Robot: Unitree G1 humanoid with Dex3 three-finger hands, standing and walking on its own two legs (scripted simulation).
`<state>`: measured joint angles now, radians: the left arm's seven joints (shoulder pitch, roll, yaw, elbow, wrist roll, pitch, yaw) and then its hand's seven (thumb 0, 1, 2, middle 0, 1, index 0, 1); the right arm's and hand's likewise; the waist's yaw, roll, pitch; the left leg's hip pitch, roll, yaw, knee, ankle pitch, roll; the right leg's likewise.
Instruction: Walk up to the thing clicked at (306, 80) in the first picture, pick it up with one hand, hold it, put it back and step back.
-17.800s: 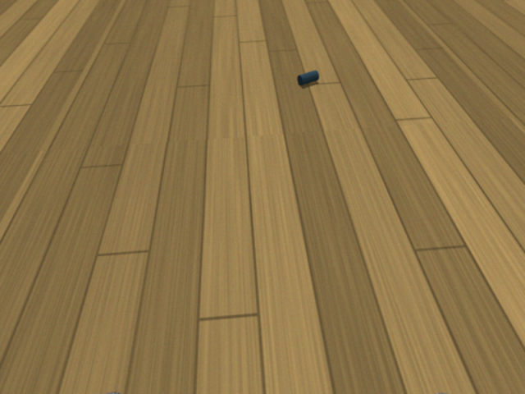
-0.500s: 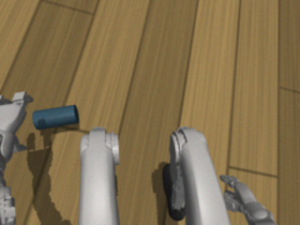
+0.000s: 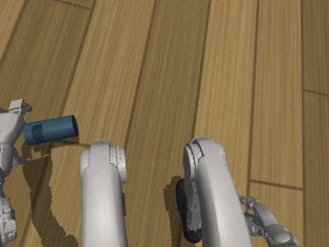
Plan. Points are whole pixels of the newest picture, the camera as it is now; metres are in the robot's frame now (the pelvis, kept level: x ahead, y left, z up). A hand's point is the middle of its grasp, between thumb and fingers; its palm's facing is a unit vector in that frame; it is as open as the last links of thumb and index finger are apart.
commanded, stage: rise first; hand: left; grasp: from above
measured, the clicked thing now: (52, 129) +0.38 +0.34 -0.29
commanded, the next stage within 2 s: approach in 0.30 s
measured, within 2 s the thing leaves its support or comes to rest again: neither
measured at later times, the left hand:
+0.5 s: hand (21, 138) +0.34 +0.37 -0.18, palm faces -0.43 -0.15 -0.89, open 14.1 cm
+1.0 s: hand (42, 125) +0.37 +0.33 -0.18, palm faces -0.45 -0.15 -0.88, open 13.9 cm
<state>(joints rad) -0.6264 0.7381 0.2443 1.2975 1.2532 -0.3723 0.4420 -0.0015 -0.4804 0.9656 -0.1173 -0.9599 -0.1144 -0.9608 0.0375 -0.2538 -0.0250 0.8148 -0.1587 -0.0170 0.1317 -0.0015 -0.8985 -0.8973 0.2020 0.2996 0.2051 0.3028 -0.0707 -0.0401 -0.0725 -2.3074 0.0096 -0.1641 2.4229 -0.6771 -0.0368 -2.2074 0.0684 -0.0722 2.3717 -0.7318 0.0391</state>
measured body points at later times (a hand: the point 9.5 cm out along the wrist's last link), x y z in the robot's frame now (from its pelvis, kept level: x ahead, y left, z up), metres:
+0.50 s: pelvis +0.00 +0.00 -0.01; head +0.22 +0.08 +0.38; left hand +0.36 +0.38 -0.13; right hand +0.14 -0.27 -0.13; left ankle +0.08 +0.14 -0.29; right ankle +0.09 -0.12 -0.29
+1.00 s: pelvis +0.00 +0.00 +0.00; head +0.22 +0.06 +0.39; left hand +0.39 +0.33 -0.13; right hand +0.09 -0.28 -0.12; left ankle +0.08 +0.13 -0.29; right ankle +0.09 -0.12 -0.29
